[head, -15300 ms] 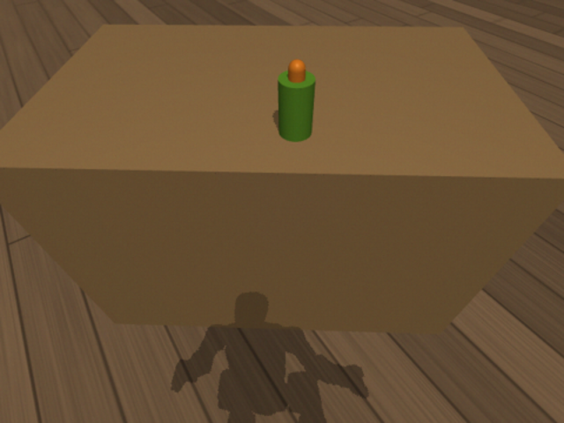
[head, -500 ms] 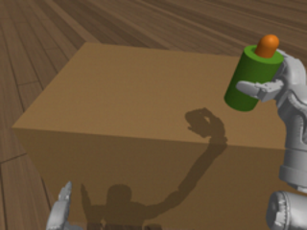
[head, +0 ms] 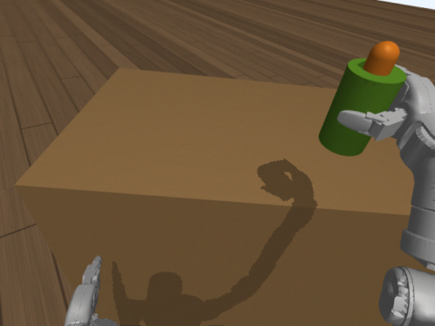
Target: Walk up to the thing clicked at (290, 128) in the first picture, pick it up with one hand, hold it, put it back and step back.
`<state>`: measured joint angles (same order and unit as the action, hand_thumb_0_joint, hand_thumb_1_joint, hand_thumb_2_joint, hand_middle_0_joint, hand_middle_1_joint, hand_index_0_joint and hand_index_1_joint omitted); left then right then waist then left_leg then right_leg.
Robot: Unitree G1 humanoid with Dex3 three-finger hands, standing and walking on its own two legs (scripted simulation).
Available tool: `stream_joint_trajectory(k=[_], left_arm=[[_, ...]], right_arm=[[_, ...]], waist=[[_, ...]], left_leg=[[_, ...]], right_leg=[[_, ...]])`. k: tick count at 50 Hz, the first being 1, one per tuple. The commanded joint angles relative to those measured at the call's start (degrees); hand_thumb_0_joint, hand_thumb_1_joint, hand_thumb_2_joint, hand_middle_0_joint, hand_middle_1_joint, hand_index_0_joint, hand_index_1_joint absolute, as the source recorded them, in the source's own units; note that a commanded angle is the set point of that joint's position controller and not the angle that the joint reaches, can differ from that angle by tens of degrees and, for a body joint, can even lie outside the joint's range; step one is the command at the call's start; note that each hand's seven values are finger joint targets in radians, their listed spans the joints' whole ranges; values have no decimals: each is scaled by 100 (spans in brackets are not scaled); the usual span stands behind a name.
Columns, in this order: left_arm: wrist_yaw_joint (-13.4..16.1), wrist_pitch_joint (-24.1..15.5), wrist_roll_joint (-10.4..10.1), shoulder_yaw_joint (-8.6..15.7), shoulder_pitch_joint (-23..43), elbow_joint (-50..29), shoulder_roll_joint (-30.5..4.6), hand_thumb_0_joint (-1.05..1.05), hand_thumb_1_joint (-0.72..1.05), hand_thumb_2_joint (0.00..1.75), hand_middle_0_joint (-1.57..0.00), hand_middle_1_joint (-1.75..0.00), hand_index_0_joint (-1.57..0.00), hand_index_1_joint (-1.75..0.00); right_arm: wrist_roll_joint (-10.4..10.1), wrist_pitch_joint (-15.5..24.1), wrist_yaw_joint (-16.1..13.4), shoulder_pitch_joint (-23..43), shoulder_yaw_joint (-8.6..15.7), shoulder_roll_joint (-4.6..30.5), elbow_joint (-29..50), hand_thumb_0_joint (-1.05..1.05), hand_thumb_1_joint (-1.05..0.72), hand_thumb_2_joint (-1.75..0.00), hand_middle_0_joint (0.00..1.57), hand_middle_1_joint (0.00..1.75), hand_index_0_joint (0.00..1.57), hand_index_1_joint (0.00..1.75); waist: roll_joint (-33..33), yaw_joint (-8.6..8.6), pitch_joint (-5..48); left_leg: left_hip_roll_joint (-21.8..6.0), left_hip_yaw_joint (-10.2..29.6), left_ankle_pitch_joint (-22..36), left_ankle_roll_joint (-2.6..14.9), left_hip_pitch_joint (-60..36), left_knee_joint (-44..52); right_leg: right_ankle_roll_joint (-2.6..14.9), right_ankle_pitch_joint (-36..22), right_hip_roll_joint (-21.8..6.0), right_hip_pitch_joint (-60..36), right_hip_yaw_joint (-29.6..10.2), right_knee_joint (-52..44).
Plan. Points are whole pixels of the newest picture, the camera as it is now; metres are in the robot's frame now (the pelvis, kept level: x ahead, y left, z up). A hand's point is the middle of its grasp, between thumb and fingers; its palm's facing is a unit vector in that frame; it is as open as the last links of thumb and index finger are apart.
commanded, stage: hold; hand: right
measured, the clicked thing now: (361, 99) +0.34 -0.16 +0.33
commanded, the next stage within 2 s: none
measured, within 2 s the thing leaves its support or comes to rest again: neither
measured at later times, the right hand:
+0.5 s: hand (369, 93) +0.34 -0.17 +0.33, palm faces +0.10 +0.99 -0.03, open 10.8 cm
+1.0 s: hand (366, 98) +0.34 -0.17 +0.33, palm faces +0.09 +1.00 -0.03, open 10.8 cm
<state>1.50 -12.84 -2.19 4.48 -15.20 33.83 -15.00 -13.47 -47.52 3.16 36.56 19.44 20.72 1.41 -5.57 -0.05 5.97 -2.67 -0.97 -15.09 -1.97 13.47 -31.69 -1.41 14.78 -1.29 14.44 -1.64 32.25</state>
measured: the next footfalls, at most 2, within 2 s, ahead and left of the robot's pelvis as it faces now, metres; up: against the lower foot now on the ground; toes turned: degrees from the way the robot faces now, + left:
none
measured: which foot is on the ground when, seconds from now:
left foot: down 0.00-1.00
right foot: down 0.00-1.00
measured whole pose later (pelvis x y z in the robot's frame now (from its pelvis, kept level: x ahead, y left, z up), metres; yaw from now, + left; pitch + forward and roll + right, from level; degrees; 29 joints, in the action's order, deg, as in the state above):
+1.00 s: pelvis +0.00 +0.00 +0.00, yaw +0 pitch -3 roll +0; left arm 1.4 -13.8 -2.4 4.2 -14.4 35.2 -15.4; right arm -14.5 -52.4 3.6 37.4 20.1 21.2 4.1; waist -6.0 0.1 6.3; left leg -2.7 -1.4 -15.4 -1.9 13.3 -31.7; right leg -1.5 15.1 -1.3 14.5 -2.0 32.5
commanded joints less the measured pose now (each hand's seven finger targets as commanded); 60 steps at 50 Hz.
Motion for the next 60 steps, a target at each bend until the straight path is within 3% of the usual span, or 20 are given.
stream_joint_trajectory(k=[1, 2, 3, 7, 8, 12, 14, 16, 22, 27, 33, 40, 41, 44, 46, 49, 52, 53, 58, 60], left_arm=[[18, -476, -68, 219, 1314, -1355, -673, 0, -54, 4, -4, -5, -5, -4], [46, -429, -48, 403, 894, -882, -763, 0, -54, 4, -4, -5, -5, -4], [54, -411, -62, 248, 945, -957, -702, 0, -54, 4, -5, -5, -5, -4], [53, -457, -54, 175, 1090, -1106, -634, 0, -55, 5, -5, -5, -5, -5], [51, -442, -67, 268, 940, -789, -694, 0, -55, 4, -5, -5, -5, -5], [68, -486, -55, 364, 1030, -978, -818, 0, -55, 4, -5, -5, -5, -5], [28, -456, -61, 118, 1068, -940, -610, 0, -55, 4, -5, -5, -5, -5], [64, -457, -60, 277, 1013, -962, -751, 0, -55, 5, -5, -5, -5, -5], [41, -469, -78, 177, 1106, -958, -695, 0, -54, 4, -5, -5, -5, -4], [8, -481, -73, 46, 1034, -1003, -557, 0, -54, 4, -5, -5, -5, -4], [48, -465, -64, 293, 930, -822, -731, 0, -55, 4, -5, -5, -5, -5], [42, -496, -80, 161, 1070, -923, -567, 0, -54, 4, -5, -5, -5, -5], [62, -477, -73, 322, 945, -797, -774, 0, -55, 4, -5, -5, -5, -5], [19, -475, -72, 80, 1131, -939, -560, 0, -55, 4, -5, -5, -5, -5], [54, -500, -72, 367, 998, -959, -841, 0, -54, 4, -5, -5, -5, -5], [26, -513, -73, 139, 1155, -1031, -639, 0, -55, 4, -5, -5, -5, -5], [25, -532, -70, 142, 1165, -1245, -637, 0, -55, 5, -5, -5, -5, -5], [53, -482, -59, 352, 836, -760, -777, 0, -55, 5, -5, -5, -5, -5], [49, -510, -74, 191, 1030, -934, -654, 0, -55, 5, -5, -5, -5, -5], [62, -503, -71, 216, 1069, -915, -670, 0, -55, 4, -5, -5, -5, -5]], right_arm=[[-93, 504, -6, 3350, 261, 1197, 1726, 0, -1, -132, 124, 145, 131, 145], [-73, 456, -34, 3073, 537, 1423, 1251, 0, 0, -132, 124, 146, 131, 146], [-87, 406, -32, 2995, 598, 1536, 1274, 0, -1, -133, 125, 147, 132, 147], [-89, 337, 1, 3285, 353, 1313, 1578, 0, 0, -133, 124, 146, 131, 146], [-130, 273, -17, 2926, 571, 1421, 1277, 0, -1, -132, 125, 146, 131, 146], [-140, 188, -11, 3037, 619, 1490, 1499, 0, -1, -132, 125, 146, 131, 146], [-129, 141, -1, 3124, 533, 1486, 1501, 0, -2, -132, 125, 146, 131, 146], [-139, 103, -34, 3078, 667, 1572, 1441, 0, 1, -132, 124, 146, 131, 146], [-152, -19, -5, 3095, 437, 1318, 1379, 0, -1, -133, 125, 146, 132, 146], [-137, 18, 11, 2979, 460, 1304, 1425, 0, -1, -133, 126, 147, 132, 147], [-122, 134, -67, 3108, 734, 1622, 1582, 0, -1, -132, 125, 146, 132, 146], [-139, 94, -2, 3205, 369, 1250, 1676, 0, -1, -132, 124, 146, 131, 146], [-144, 58, -27, 3012, 647, 1522, 1436, 0, -1, -133, 124, 146, 131, 146], [-120, 42, 16, 3088, 388, 1267, 1494, 0, -2, -133, 124, 146, 131, 146], [-129, -1, 2, 2949, 518, 1410, 1343, 0, 0, -133, 124, 147, 132, 147], [-131, 72, -10, 2949, 571, 1441, 1473, 0, 0, -134, 125, 147, 132, 147], [-140, 183, -42, 3078, 586, 1459, 1660, 0, 0, -133, 125, 147, 132, 147], [-126, 168, -73, 2954, 801, 1696, 1470, 0, 0, -132, 125, 146, 132, 146], [-111, 211, -45, 3039, 433, 1378, 1664, 0, 0, -133, 126, 147, 132, 147], [-140, 233, -13, 2878, 544, 1385, 1598, 0, -1, -132, 125, 146, 132, 146]], waist=[[352, 29, 1275], [434, 40, 1022], [438, 89, 984], [364, 10, 1248], [463, 91, 896], [478, 21, 1103], [398, 89, 1017], [615, 82, 1111], [485, 44, 860], [563, 84, 1102], [459, 62, 1090], [285, 35, 1044], [347, 40, 948], [440, 64, 999], [460, -12, 953], [476, 115, 1031], [572, 75, 1284], [444, 97, 1003], [334, 3, 940], [491, 48, 934]], left_leg=[[298, -402, 364, 150, 14, 570], [300, -401, 413, 155, 99, 571], [274, -377, 428, 144, 54, 618], [275, -379, 528, 144, 3, 585], [283, -388, 358, 132, 108, 607], [264, -375, 427, 110, 38, 615], [256, -387, 390, 118, 49, 608], [260, -389, 497, 98, 18, 613], [270, -395, 397, 114, 138, 607], [253, -407, 792, 95, -19, 536], [238, -372, 621, 112, 50, 563], [260, -381, 632, 128, 75, 551], [266, -387, 554, 127, 78, 573], [268, -390, 507, 117, 49, 588], [295, -419, 321, 129, 121, 597], [266, -408, 366, 115, 11, 604], [266, -401, 657, 113, -92, 554], [262, -386, 481, 132, 60, 569], [265, -372, 279, 137, 120, 608], [268, -382, 254, 119, 76, 633]], right_leg=[[155, -421, 166, -633, 147, -576], [163, -478, 160, -572, 144, -545], [176, -483, 186, -539, 160, -533], [171, -574, 197, -657, 172, -510], [178, -410, 193, -474, 180, -524], [200, -446, 210, -578, 194, -483], [193, -425, 231, -492, 182, -481], [208, -531, 227, -536, 173, -464], [184, -438, 206, -477, 176, -507], [190, -825, 223, -571, 177, -416], [201, -635, 232, -589, 191, -423], [174, -676, 202, -598, 183, -442], [179, -603, 203, -523, 171, -453], [178, -567, 212, -492, 175, -458], [173, -369, 176, -520, 146, -538], [183, -426, 211, -473, 165, -501], [185, -711, 211, -613, 178, -428], [185, -521, 204, -490, 183, -454], [192, -299, 202, -490, 175, -504], [202, -303, 199, -478, 161, -507]])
